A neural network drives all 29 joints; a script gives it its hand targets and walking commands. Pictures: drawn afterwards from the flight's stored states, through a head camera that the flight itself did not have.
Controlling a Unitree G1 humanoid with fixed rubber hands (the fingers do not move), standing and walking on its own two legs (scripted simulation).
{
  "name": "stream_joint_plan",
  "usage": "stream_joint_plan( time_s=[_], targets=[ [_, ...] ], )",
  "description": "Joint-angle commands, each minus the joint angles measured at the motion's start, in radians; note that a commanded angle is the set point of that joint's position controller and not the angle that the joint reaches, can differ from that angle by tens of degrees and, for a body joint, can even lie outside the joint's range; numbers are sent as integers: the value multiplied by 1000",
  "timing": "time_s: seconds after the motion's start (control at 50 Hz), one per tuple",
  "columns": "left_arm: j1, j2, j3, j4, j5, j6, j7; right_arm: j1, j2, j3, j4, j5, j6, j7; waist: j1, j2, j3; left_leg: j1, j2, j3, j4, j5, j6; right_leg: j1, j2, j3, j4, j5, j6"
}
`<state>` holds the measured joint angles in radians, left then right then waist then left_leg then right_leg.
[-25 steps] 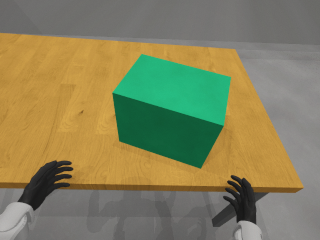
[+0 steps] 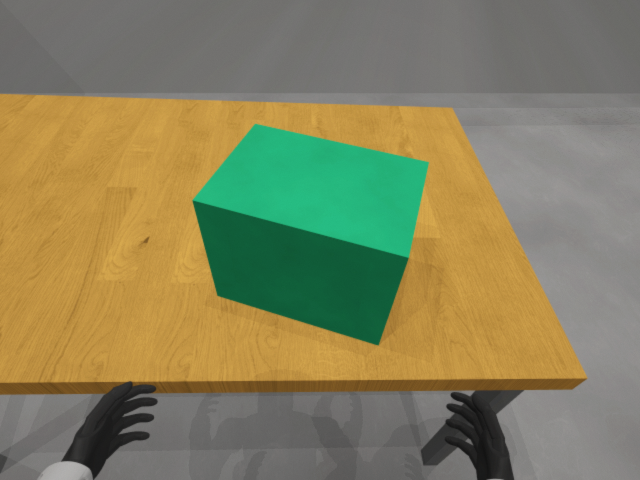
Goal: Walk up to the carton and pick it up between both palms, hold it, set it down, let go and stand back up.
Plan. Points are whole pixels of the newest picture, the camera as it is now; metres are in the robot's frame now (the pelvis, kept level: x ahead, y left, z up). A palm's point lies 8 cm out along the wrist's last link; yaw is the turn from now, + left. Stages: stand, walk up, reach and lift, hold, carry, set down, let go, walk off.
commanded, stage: set down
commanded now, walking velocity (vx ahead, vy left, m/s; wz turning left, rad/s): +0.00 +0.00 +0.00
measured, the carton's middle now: (316, 233) +0.48 +0.02 +0.03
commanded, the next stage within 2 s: let go in 0.40 s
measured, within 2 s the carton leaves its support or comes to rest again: neither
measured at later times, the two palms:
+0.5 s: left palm out of the picture +0.15 +0.23 -0.07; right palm out of the picture +0.15 -0.22 -0.08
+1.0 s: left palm out of the picture +0.14 +0.23 -0.08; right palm out of the picture +0.13 -0.25 -0.10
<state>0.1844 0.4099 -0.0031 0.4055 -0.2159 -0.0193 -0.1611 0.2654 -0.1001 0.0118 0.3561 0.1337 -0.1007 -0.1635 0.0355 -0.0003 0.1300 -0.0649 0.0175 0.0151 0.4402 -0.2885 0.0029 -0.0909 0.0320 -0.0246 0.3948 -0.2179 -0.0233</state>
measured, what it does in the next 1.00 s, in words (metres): stands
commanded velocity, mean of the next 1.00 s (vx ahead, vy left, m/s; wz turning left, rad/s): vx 0.00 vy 0.00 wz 0.00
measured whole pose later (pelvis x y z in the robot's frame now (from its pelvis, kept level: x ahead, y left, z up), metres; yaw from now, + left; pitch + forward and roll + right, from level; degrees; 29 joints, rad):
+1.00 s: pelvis +0.00 -0.01 +0.00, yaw +0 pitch -2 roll +0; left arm 0.22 0.22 0.01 0.61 0.02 -0.01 0.00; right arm 0.19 -0.21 -0.02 0.75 -0.02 -0.07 0.00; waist 0.01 0.01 0.03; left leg -0.13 0.02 0.02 0.42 -0.27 -0.01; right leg -0.17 0.03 -0.03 0.42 -0.21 -0.03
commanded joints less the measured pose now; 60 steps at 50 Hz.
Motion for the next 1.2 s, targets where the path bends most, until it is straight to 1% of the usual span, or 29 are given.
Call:
stream_joint_plan(
  time_s=[0.0, 0.02, 0.08, 0.1, 0.18, 0.24, 0.28, 0.3, 0.34, 0.36, 0.38, 0.4, 0.42, 0.48, 0.54, 0.56, 0.6, 0.66, 0.72, 0.8, 0.84, 0.86, 0.9, 0.94, 0.98, 1.0, 1.1, 1.14, 1.18],
  targets=[
    [-86, 151, 65, -75, 14, -20, 23, -77, -69, -30, -78, -24, -54, 26, -18, 46, -142, -61, 13, 12, -76, 238, -16, 88, -55, 56, -51, 143, -20],
    [-82, 154, 74, -58, 18, -22, 18, -59, -61, -17, -70, -28, -58, 22, -19, 21, -154, -64, 6, 17, -70, 229, -11, 102, -65, 62, -48, 184, -10],
    [-72, 127, 74, -24, 45, -20, 19, -63, -59, -3, -9, -31, -76, 29, -13, 5, -128, -48, 2, 20, -69, 253, -12, 97, -65, 58, -51, 231, -3],
    [-74, 113, 68, -17, 56, -18, 21, -66, -62, 0, 20, -33, -81, 32, -14, 26, -127, -42, 1, 21, -72, 268, -20, 94, -61, 56, -51, 241, -6],
    [-102, 97, 69, -22, 80, -12, 40, -98, -72, -14, 69, -50, -96, 49, -20, 59, -131, -40, -4, 27, -80, 237, -30, 74, -57, 49, -60, 182, -8],
    [-90, 70, 62, -4, 97, 8, 65, -116, -81, -38, 91, -80, -102, 71, -20, 57, -120, -50, 2, 33, -93, 221, -26, 59, -47, 39, -65, 133, -15],
    [-109, 67, 59, 13, 91, 13, 70, -133, -73, -40, 86, -98, -104, 74, -25, 22, -131, -70, 1, 44, -99, 180, -19, 71, -50, 41, -68, 118, -7],
    [-110, 37, 47, 28, 113, 25, 84, -154, -97, -51, 147, -108, -98, 88, -21, 54, -116, -66, 6, 40, -110, 186, -27, 55, -40, 30, -66, 97, -16],
    [-117, 26, 45, 21, 121, 29, 100, -158, -98, -54, 169, -109, -98, 103, -25, 58, -123, -72, 7, 42, -113, 183, -26, 62, -36, 25, -66, 80, -17],
    [-114, 31, 47, 32, 118, 33, 99, -156, -89, -49, 149, -111, -100, 103, -26, 38, -123, -84, 4, 47, -113, 170, -19, 72, -42, 31, -70, 82, -13],
    [-120, -1, 32, 47, 131, 45, 112, -183, -116, -64, 193, -124, -96, 116, -27, 52, -123, -82, 11, 43, -123, 169, -26, 56, -30, 20, -69, 59, -19],
    [-106, 10, 42, 41, 127, 47, 113, -165, -102, -56, 173, -121, -97, 116, -27, 17, -117, -86, 7, 51, -118, 176, -16, 71, -37, 30, -72, 80, -12],
    [-113, 0, 38, 48, 131, 50, 115, -167, -98, -55, 189, -125, -96, 117, -30, 15, -130, -84, 2, 51, -118, 172, -18, 69, -42, 31, -75, 90, -8],
    [-100, -36, 40, 60, 171, 76, 142, -188, -130, -68, 254, -136, -91, 147, -20, 42, -112, -67, 9, 51, -124, 211, -26, 58, -22, 17, -74, 79, -18],
    [-85, -55, 44, 54, 189, 89, 157, -181, -139, -67, 260, -143, -99, 162, -17, 28, -135, -65, 2, 58, -119, 227, -26, 70, -25, 21, -74, 110, -12],
    [-84, -54, 50, 41, 191, 89, 160, -173, -138, -67, 249, -146, -102, 162, -18, 4, -148, -64, 0, 61, -118, 224, -23, 80, -26, 22, -72, 124, -5],
    [-92, -65, 40, 30, 188, 95, 163, -182, -140, -78, 260, -158, -100, 163, -30, -12, -130, -70, -1, 63, -124, 194, -18, 70, -28, 25, -80, 109, -3],
    [-94, -81, 24, 15, 190, 101, 181, -190, -143, -87, 260, -167, -103, 175, -32, -5, -138, -83, 4, 59, -126, 179, -16, 69, -25, 25, -77, 93, -6],
    [-80, -77, 36, 9, 198, 105, 186, -178, -149, -79, 250, -161, -107, 182, -19, -19, -143, -99, -5, 69, -121, 177, -8, 84, -33, 40, -74, 115, -1],
    [-72, -88, 31, -14, 207, 109, 196, -170, -157, -82, 269, -154, -116, 188, -24, 14, -162, -89, -7, 66, -110, 207, -16, 79, -37, 42, -67, 158, -3],
    [-67, -84, 35, -8, 208, 111, 197, -172, -163, -87, 264, -157, -121, 187, -26, -4, -165, -95, -9, 68, -108, 205, -15, 81, -37, 42, -65, 166, 1],
    [86, -18, 85, 110, 251, 30, 190, -69, -251, -79, 330, -159, -30, 161, 14, 142, -215, -96, 91, -76, -44, 332, 11, 8, -139, 111, 15, 330, -7],
    [90, -7, 82, 141, 241, -20, 172, -45, -255, -75, 316, -154, 25, 152, -21, 87, -239, -51, 114, -105, -33, 313, 28, 7, -164, 142, 2, 348, -3],
    [60, -34, 74, 141, 237, -44, 166, -47, -261, -70, 323, -156, 38, 154, -32, 24, -267, -22, 122, -114, -33, 342, 32, -13, -156, 136, 7, 373, 2],
    [61, -41, 72, 153, 238, -48, 163, -40, -262, -66, 340, -149, 43, 161, -36, -8, -223, -47, 115, -122, -48, 281, 30, -36, -153, 133, -4, 333, 3],
    [67, -47, 69, 157, 238, -48, 163, -45, -273, -69, 342, -152, 45, 164, -35, 5, -201, -62, 110, -125, -53, 270, 30, -38, -152, 135, -5, 322, 2],
    [96, -27, 64, 167, 229, -47, 165, -35, -284, -64, 357, -156, 51, 171, -33, -33, -133, -95, 101, -129, -78, 201, 29, -78, -145, 129, -24, 262, -2],
    [104, -22, 60, 174, 226, -45, 166, -22, -289, -59, 365, -153, 52, 171, -34, -11, -115, -106, 98, -129, -91, 176, 29, -90, -147, 136, -32, 232, -5],
    [115, -12, 57, 178, 224, -44, 169, -9, -291, -56, 369, -153, 52, 172, -35, -20, -122, -106, 95, -133, -94, 161, 25, -87, -146, 131, -27, 206, -5]
  ],
)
